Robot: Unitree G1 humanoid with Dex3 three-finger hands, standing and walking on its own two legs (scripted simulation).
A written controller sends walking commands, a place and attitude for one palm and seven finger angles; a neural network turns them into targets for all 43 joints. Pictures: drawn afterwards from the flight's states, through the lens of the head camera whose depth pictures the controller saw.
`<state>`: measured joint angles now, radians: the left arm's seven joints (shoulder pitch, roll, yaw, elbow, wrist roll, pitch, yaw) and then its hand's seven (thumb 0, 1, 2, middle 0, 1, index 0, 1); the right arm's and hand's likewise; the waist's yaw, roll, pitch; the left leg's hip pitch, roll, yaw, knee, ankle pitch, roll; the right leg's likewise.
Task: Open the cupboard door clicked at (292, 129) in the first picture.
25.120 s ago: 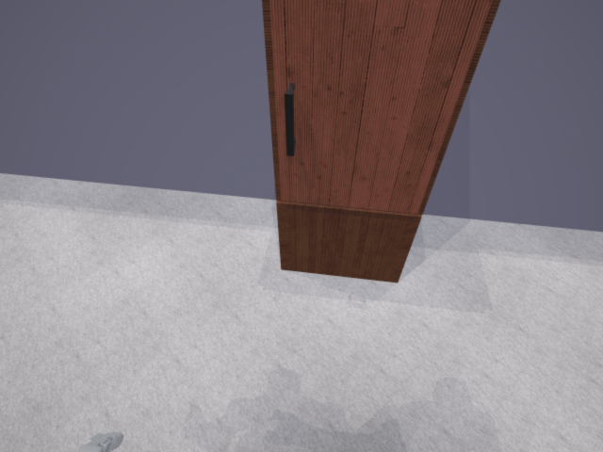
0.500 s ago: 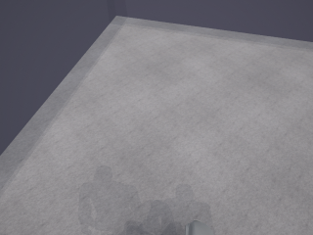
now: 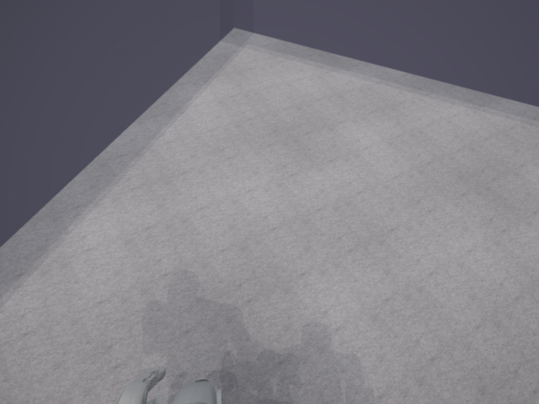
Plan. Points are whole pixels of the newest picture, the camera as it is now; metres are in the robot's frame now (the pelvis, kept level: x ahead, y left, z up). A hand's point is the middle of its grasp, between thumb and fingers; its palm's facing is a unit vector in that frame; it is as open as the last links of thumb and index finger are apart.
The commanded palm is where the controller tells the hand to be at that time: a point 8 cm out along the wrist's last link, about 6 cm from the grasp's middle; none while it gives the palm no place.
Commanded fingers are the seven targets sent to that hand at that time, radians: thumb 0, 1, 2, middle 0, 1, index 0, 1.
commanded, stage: turn to face it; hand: left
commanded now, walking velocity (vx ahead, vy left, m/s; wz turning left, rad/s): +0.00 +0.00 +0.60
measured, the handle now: out of the picture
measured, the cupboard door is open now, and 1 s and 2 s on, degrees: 40 40 40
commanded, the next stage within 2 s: none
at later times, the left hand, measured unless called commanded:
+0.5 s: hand out of the picture +0.09 +0.21 -0.15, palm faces +0.28 -0.91 -0.32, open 7.4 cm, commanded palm none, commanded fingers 0.00 0.90 0.90 -0.20 -0.30 -0.20 -0.30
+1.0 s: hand out of the picture -0.03 +0.15 -0.18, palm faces +0.62 -0.74 -0.26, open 7.3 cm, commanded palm none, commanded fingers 0.00 0.90 0.90 -0.20 -0.30 -0.20 -0.30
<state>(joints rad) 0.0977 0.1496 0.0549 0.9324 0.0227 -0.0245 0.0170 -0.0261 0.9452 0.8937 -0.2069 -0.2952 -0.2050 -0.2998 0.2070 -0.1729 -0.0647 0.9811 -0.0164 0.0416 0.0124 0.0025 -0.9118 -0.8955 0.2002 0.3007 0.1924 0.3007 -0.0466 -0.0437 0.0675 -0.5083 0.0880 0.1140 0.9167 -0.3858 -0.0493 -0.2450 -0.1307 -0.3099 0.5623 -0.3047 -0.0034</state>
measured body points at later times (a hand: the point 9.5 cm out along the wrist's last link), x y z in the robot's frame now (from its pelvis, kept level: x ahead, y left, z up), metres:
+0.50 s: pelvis +0.05 -0.04 -0.01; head +0.11 -0.04 +0.44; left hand +0.07 +0.26 -0.13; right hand +0.19 -0.27 -0.16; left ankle +0.06 +0.11 -0.73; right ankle +0.07 -0.16 -0.74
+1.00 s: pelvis +0.06 -0.05 -0.01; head +0.10 +0.00 +0.44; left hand -0.06 +0.19 -0.16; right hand +0.33 -0.17 -0.13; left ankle +0.00 +0.04 -0.73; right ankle +0.10 -0.18 -0.68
